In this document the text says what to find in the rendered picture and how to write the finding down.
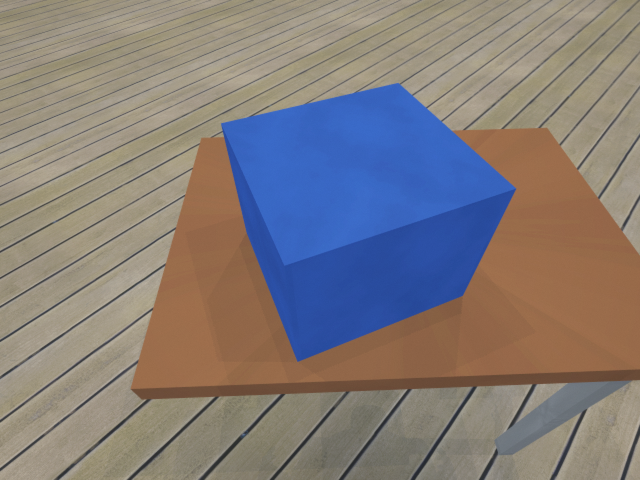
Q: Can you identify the table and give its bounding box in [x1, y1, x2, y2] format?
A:
[131, 128, 640, 455]

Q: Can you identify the carton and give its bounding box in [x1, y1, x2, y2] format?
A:
[221, 83, 516, 362]

